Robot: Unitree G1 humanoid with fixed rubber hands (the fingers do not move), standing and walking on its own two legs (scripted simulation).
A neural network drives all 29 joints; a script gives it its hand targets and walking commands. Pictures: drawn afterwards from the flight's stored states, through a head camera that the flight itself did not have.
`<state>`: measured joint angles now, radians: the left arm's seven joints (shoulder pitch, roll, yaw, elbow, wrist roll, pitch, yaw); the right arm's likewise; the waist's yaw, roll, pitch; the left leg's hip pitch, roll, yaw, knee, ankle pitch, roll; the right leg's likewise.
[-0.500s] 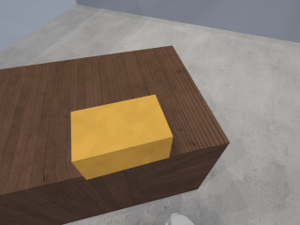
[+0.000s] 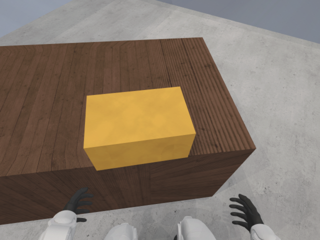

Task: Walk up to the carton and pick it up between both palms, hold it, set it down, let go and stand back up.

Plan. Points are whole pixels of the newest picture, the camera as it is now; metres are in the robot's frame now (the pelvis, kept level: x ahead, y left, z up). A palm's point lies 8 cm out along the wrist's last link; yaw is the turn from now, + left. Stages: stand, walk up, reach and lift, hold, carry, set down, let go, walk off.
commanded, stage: reach and lift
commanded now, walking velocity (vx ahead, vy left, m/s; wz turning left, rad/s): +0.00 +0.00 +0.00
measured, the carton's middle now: (139, 127) +0.44 +0.06 -0.04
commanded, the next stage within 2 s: none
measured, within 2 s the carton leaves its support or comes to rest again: neither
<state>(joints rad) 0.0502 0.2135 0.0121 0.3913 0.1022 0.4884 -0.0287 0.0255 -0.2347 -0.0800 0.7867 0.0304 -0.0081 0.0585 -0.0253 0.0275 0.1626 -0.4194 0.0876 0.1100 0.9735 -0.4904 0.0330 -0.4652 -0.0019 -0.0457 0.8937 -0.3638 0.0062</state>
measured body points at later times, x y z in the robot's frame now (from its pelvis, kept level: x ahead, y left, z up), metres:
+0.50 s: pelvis +0.00 -0.03 +0.02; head +0.02 -0.03 +0.47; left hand +0.18 +0.25 -0.05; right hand +0.15 -0.23 -0.08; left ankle +0.03 +0.09 -0.69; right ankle +0.07 -0.13 -0.69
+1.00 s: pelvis +0.04 -0.03 +0.04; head +0.04 -0.02 +0.49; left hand +0.20 +0.26 -0.03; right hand +0.21 -0.22 -0.04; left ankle +0.03 +0.09 -0.69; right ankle +0.07 -0.13 -0.69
